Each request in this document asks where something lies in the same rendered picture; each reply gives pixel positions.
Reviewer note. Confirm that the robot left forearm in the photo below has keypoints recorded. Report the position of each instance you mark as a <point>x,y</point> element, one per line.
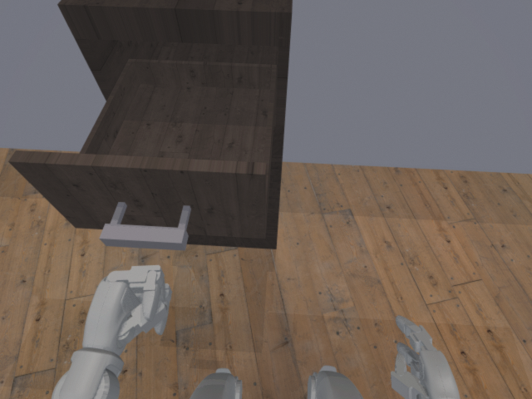
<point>93,375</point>

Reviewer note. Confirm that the left robot hand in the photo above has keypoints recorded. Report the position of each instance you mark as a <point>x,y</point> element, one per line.
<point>140,292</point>

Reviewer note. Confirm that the drawer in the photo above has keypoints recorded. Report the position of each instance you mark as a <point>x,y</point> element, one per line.
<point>171,133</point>

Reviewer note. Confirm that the handle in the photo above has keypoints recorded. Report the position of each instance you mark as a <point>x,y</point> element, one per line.
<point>146,237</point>

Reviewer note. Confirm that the right robot shin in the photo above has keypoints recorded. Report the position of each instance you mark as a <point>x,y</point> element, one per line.
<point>328,368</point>

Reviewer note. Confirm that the right robot hand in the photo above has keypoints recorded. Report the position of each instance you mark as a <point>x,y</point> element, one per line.
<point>431,376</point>

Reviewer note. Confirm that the right robot thigh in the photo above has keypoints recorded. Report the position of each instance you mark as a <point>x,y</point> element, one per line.
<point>331,385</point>

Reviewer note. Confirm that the cabinet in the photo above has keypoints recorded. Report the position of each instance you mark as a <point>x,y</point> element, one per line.
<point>110,32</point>

